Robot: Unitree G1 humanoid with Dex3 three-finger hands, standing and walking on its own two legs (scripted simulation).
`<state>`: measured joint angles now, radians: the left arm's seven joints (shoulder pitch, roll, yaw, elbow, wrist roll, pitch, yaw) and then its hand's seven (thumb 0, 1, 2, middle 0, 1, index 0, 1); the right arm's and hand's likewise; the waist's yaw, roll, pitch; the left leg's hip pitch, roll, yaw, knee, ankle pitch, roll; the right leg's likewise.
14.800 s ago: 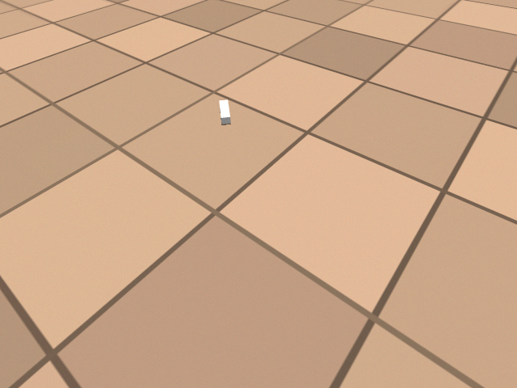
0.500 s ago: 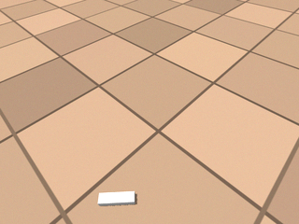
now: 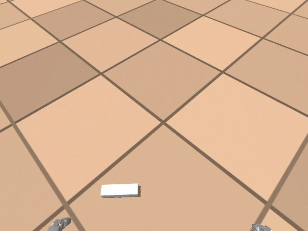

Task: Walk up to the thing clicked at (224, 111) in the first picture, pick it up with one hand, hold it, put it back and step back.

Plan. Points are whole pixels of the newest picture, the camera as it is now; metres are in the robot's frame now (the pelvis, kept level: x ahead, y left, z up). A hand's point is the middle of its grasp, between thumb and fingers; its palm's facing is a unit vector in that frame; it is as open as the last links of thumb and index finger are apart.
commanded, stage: rise first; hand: left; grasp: from above
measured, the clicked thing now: (120, 190) +0.44 +0.24 -0.75
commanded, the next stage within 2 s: none
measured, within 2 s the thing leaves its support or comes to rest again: neither
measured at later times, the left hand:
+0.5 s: hand out of the picture +0.14 +0.27 -0.22, palm faces -0.15 -0.88 -0.45, open 13.8 cm
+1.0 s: hand out of the picture +0.18 +0.29 -0.34, palm faces -0.40 -0.65 -0.64, open 14.2 cm
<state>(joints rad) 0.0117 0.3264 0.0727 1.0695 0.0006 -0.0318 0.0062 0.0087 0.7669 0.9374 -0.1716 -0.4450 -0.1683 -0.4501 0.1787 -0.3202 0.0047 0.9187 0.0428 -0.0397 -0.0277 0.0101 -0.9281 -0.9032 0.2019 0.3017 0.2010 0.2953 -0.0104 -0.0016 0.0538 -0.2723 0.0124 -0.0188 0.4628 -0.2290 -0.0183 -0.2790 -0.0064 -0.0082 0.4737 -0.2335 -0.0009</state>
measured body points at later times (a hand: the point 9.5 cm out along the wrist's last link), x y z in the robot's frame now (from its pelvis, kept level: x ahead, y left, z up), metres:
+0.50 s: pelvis +0.00 +0.01 -0.07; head +0.09 +0.03 +0.37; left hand +0.15 +0.31 -0.19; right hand +0.16 -0.25 -0.17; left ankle +0.01 +0.13 -0.74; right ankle +0.01 -0.12 -0.74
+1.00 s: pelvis -0.03 +0.01 -0.19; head +0.12 +0.03 +0.23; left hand +0.20 +0.32 -0.30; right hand +0.17 -0.25 -0.29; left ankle +0.01 +0.13 -0.74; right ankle +0.01 -0.12 -0.74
